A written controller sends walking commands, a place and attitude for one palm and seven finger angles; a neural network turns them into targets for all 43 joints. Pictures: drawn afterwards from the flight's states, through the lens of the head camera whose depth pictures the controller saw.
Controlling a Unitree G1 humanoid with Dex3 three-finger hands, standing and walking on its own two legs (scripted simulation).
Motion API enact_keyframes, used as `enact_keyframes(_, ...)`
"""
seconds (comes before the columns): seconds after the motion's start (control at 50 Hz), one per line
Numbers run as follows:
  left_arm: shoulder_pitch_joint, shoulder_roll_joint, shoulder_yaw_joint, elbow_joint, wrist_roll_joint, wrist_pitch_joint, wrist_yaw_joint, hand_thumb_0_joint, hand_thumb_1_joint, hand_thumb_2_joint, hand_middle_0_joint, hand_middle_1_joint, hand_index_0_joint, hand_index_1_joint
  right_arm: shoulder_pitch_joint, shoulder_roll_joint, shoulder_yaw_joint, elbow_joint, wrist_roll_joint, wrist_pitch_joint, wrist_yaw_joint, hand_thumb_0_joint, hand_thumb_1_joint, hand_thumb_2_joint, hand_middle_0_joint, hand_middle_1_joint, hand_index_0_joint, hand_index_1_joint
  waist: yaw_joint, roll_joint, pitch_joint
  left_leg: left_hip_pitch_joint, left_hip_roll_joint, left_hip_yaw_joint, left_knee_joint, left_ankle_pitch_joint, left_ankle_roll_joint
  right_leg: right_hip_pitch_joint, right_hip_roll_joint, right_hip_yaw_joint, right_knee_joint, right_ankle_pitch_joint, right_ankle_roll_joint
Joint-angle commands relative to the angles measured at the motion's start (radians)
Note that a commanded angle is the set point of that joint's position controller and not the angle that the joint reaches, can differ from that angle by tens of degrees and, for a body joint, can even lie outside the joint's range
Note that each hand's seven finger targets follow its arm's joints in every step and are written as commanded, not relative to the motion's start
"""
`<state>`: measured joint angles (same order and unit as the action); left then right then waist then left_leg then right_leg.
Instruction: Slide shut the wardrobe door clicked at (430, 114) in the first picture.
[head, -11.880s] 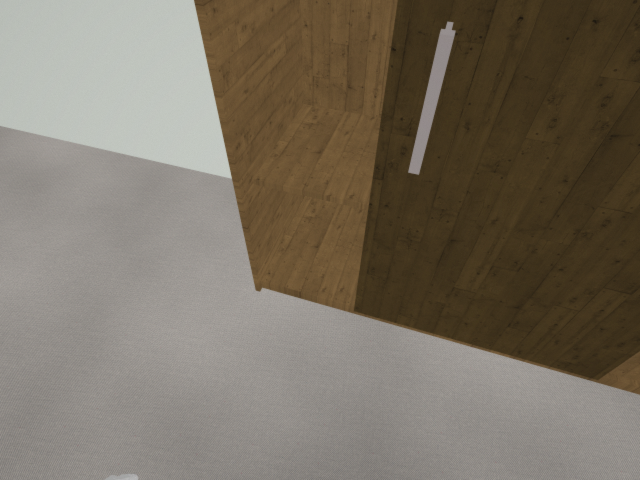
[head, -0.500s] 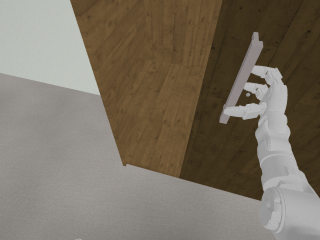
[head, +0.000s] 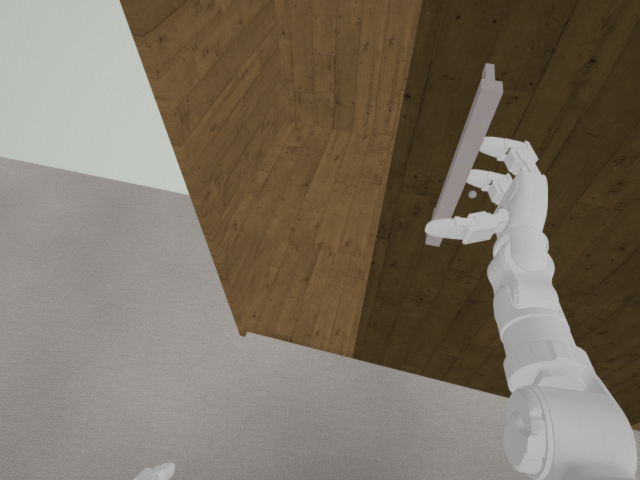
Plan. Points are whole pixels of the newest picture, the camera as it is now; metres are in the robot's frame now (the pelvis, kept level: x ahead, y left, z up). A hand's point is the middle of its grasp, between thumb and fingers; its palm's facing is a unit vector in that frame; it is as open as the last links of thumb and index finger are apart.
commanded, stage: slide the fingers in behind the handle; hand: right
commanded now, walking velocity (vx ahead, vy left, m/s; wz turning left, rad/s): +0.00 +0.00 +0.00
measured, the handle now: (456, 167) +0.51 -0.11 +0.12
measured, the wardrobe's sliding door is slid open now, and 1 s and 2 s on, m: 0.36 0.36 0.36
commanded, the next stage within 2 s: grip the handle and tug to test in 1.24 s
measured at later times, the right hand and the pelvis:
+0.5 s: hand (452, 188) +0.46 -0.10 +0.13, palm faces +0.12 +0.99 +0.01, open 14.0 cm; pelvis +0.01 +0.01 +0.00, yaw +0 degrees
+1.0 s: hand (438, 186) +0.46 -0.08 +0.13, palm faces +0.13 +0.99 +0.01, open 14.0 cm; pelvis +0.00 +0.02 +0.00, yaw +0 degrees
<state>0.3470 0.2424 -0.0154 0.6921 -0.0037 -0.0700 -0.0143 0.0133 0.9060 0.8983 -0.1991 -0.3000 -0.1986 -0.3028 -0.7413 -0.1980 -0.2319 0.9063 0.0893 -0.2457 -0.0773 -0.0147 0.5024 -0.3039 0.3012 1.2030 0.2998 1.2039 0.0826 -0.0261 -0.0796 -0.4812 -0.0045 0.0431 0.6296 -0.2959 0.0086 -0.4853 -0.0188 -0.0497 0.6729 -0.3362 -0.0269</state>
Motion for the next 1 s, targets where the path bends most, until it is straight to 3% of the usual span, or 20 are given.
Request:
enact_keyframes(0.0, 0.054, 0.135, 0.055, -0.093, 0.004, -0.041, 0.006, 0.000, 0.900, 0.900, -0.200, -0.300, -0.200, -0.300, -0.490, -0.168, -0.010, -0.255, -0.015, -0.088, -0.028, 0.000, 0.500, -0.300, 0.300, 1.200, 0.300, 1.200, 0.006, -0.010, -0.348, 0.101, -0.030, -0.008, -0.043, 0.287, 0.016, 0.222, 0.005, 0.059, -0.065, 0.303, 0.009)
enact_keyframes(0.08, 0.047, 0.132, 0.053, -0.097, 0.000, -0.038, 0.003, 0.000, 0.900, 0.900, -0.200, -0.300, -0.200, -0.300, -0.450, -0.147, -0.001, -0.238, -0.009, -0.077, -0.027, 0.000, 0.500, -0.300, 0.300, 1.200, 0.300, 1.200, 0.003, 0.012, -0.320, 0.115, -0.030, -0.007, -0.046, 0.298, 0.016, 0.195, 0.005, 0.052, -0.070, 0.299, 0.010)
enact_keyframes(0.14, 0.046, 0.130, 0.052, -0.099, -0.001, -0.035, 0.004, 0.000, 0.900, 0.900, -0.200, -0.300, -0.200, -0.300, -0.488, -0.113, 0.028, -0.248, -0.009, -0.065, -0.031, 0.000, 0.500, -0.300, 0.300, 1.200, 0.300, 1.200, 0.017, 0.014, -0.309, 0.105, -0.031, -0.006, -0.052, 0.288, 0.013, 0.195, 0.005, 0.050, -0.074, 0.282, 0.008)
enact_keyframes(0.2, 0.051, 0.131, 0.055, -0.095, 0.003, -0.033, 0.007, 0.000, 0.900, 0.900, -0.200, -0.300, -0.200, -0.300, -0.492, -0.142, 0.002, -0.259, -0.012, -0.067, -0.044, 0.000, 0.500, -0.300, 0.300, 1.200, 0.300, 1.200, 0.007, 0.009, -0.331, 0.123, -0.030, -0.008, -0.049, 0.297, 0.015, 0.200, 0.006, 0.052, -0.073, 0.297, 0.009)
enact_keyframes(0.22, 0.050, 0.126, 0.054, -0.097, 0.003, -0.036, 0.004, 0.000, 0.900, 0.900, -0.200, -0.300, -0.200, -0.300, -0.489, -0.115, 0.025, -0.275, -0.015, -0.069, -0.045, 0.000, 0.500, -0.300, 0.300, 1.200, 0.300, 1.200, 0.008, -0.029, -0.343, 0.114, -0.031, -0.008, -0.047, 0.305, 0.016, 0.223, 0.006, 0.053, -0.070, 0.316, 0.012)
enact_keyframes(0.24, 0.052, 0.124, 0.055, -0.094, 0.003, -0.038, 0.002, 0.000, 0.900, 0.900, -0.200, -0.300, -0.200, -0.300, -0.491, -0.086, 0.043, -0.275, -0.010, -0.071, -0.046, 0.000, 0.500, -0.300, 0.300, 1.200, 0.300, 1.200, 0.016, 0.006, -0.342, 0.110, -0.033, -0.005, -0.049, 0.309, 0.014, 0.228, 0.004, 0.054, -0.066, 0.321, 0.011)
enact_keyframes(0.3, 0.056, 0.132, 0.056, -0.086, 0.006, -0.034, 0.005, 0.000, 0.900, 0.900, -0.200, -0.300, -0.200, -0.300, -0.451, -0.143, -0.008, -0.233, -0.013, -0.067, -0.052, 0.000, 0.500, -0.300, 0.300, 1.200, 0.300, 1.200, 0.003, 0.058, -0.317, 0.143, -0.031, -0.011, -0.054, 0.316, 0.013, 0.174, 0.008, 0.045, -0.070, 0.294, 0.006)
enact_keyframes(0.36, 0.051, 0.127, 0.055, -0.090, 0.004, -0.033, 0.005, 0.000, 0.900, 0.900, -0.200, -0.300, -0.200, -0.300, -0.472, -0.137, 0.003, -0.248, -0.017, -0.066, -0.051, 0.000, 0.500, -0.300, 0.300, 1.200, 0.300, 1.200, 0.007, 0.035, -0.319, 0.149, -0.028, -0.017, -0.059, 0.315, 0.010, 0.169, 0.012, 0.036, -0.074, 0.274, 0.003)
enact_keyframes(0.4, 0.048, 0.121, 0.057, -0.095, 0.005, -0.035, 0.003, 0.000, 0.900, 0.900, -0.200, -0.300, -0.200, -0.300, -0.486, -0.110, 0.029, -0.297, -0.023, -0.074, -0.052, 0.000, 0.500, -0.300, 0.300, 1.200, 0.300, 1.200, 0.004, -0.022, -0.349, 0.148, -0.028, -0.017, -0.053, 0.332, 0.015, 0.208, 0.013, 0.038, -0.069, 0.310, 0.006)
enact_keyframes(0.44, 0.053, 0.121, 0.057, -0.092, 0.005, -0.037, 0.000, 0.000, 0.900, 0.900, -0.200, -0.300, -0.200, -0.300, -0.468, -0.088, 0.036, -0.285, -0.009, -0.070, -0.053, 0.000, 0.500, -0.300, 0.300, 1.200, 0.300, 1.200, 0.012, 0.029, -0.344, 0.148, -0.033, -0.013, -0.057, 0.344, 0.011, 0.208, 0.010, 0.039, -0.068, 0.317, 0.004)
enact_keyframes(0.46, 0.055, 0.123, 0.061, -0.090, 0.005, -0.037, 0.002, 0.000, 0.900, 0.900, -0.200, -0.300, -0.200, -0.300, -0.447, -0.114, 0.009, -0.271, -0.007, -0.067, -0.054, 0.000, 0.500, -0.300, 0.300, 1.200, 0.300, 1.200, 0.003, 0.064, -0.344, 0.167, -0.033, -0.015, -0.059, 0.349, 0.009, 0.190, 0.010, 0.036, -0.069, 0.309, 0.003)
enact_keyframes(0.5, 0.050, 0.125, 0.058, -0.097, 0.005, -0.035, 0.002, 0.000, 0.900, 0.900, -0.200, -0.300, -0.200, -0.300, -0.425, -0.123, 0.005, -0.283, -0.012, -0.063, -0.056, 0.000, 0.500, -0.300, 0.300, 1.200, 0.300, 1.200, -0.008, 0.047, -0.342, 0.190, -0.029, -0.020, -0.061, 0.355, 0.011, 0.175, 0.015, 0.030, -0.077, 0.301, 0.001)
enact_keyframes(0.54, 0.042, 0.116, 0.058, -0.099, 0.001, -0.037, -0.001, 0.000, 0.900, 0.900, -0.200, -0.300, -0.200, -0.300, -0.427, -0.082, 0.042, -0.298, -0.014, -0.058, -0.053, 0.000, 0.500, -0.300, 0.300, 1.200, 0.300, 1.200, 0.000, 0.015, -0.319, 0.167, -0.029, -0.018, -0.066, 0.353, 0.010, 0.185, 0.015, 0.025, -0.075, 0.301, 0.001)
enact_keyframes(0.6, 0.042, 0.118, 0.061, -0.102, 0.004, -0.039, -0.002, 0.000, 0.900, 0.900, -0.200, -0.300, -0.200, -0.300, -0.411, -0.084, 0.036, -0.325, -0.012, -0.055, -0.062, 0.000, 0.500, -0.300, 0.300, 1.200, 0.300, 1.200, -0.009, 0.043, -0.335, 0.188, -0.030, -0.018, -0.066, 0.372, 0.011, 0.192, 0.014, 0.027, -0.078, 0.320, 0.001)
enact_keyframes(0.68, 0.030, 0.112, 0.059, -0.100, 0.000, -0.041, -0.001, 0.000, 0.900, 0.900, -0.200, -0.300, -0.200, -0.300, -0.419, -0.049, 0.065, -0.326, -0.012, -0.044, -0.072, 0.000, 0.500, -0.300, 0.300, 1.200, 0.300, 1.200, 0.004, 0.057, -0.300, 0.168, -0.028, -0.020, -0.080, 0.329, 0.005, 0.181, 0.016, 0.022, -0.084, 0.267, -0.001)
enact_keyframes(0.78, 0.023, 0.109, 0.053, -0.092, 0.002, -0.044, 0.008, 0.000, 0.900, 0.900, -0.200, -0.300, -0.200, -0.300, -0.468, -0.066, 0.051, -0.281, -0.019, -0.044, -0.093, 0.000, 0.500, -0.300, 0.300, 1.200, 0.300, 1.200, 0.010, 0.068, -0.274, 0.156, -0.024, -0.029, -0.096, 0.270, 0.003, 0.161, 0.020, 0.022, -0.091, 0.203, -0.003)
enact_keyframes(0.8, 0.026, 0.115, 0.050, -0.089, 0.005, -0.042, 0.009, 0.000, 0.900, 0.900, -0.200, -0.300, -0.200, -0.300, -0.478, -0.097, 0.033, -0.275, -0.026, -0.048, -0.097, 0.000, 0.500, -0.300, 0.300, 1.200, 0.300, 1.200, 0.004, 0.068, -0.274, 0.166, -0.022, -0.030, -0.095, 0.266, 0.005, 0.148, 0.022, 0.026, -0.095, 0.199, -0.004)
enact_keyframes(0.82, 0.026, 0.110, 0.048, -0.092, 0.005, -0.044, 0.008, 0.000, 0.900, 0.900, -0.200, -0.300, -0.200, -0.300, -0.502, -0.068, 0.062, -0.273, -0.031, -0.052, -0.095, 0.000, 0.500, -0.300, 0.300, 1.200, 0.300, 1.200, 0.016, 0.053, -0.282, 0.159, -0.022, -0.032, -0.090, 0.268, 0.004, 0.156, 0.023, 0.025, -0.094, 0.196, -0.005)
enact_keyframes(0.94, 0.033, 0.109, 0.052, -0.091, 0.006, -0.051, 0.005, 0.000, 0.900, 0.900, -0.200, -0.300, -0.200, -0.300, -0.492, -0.054, 0.062, -0.257, -0.020, -0.076, -0.084, 0.000, 0.500, -0.300, 0.300, 1.200, 0.300, 1.200, 0.008, 0.048, -0.343, 0.173, -0.023, -0.027, -0.074, 0.322, 0.006, 0.181, 0.022, 0.025, -0.082, 0.248, -0.001)
enact_keyframes(0.98, 0.032, 0.111, 0.050, -0.090, 0.005, -0.050, 0.004, 0.000, 0.900, 0.900, -0.200, -0.300, -0.200, -0.300, -0.480, -0.069, 0.050, -0.232, -0.022, -0.072, -0.087, 0.000, 0.500, -0.300, 0.300, 1.200, 0.300, 1.200, 0.009, 0.066, -0.316, 0.168, -0.022, -0.028, -0.079, 0.311, 0.004, 0.158, 0.022, 0.023, -0.082, 0.231, -0.002)
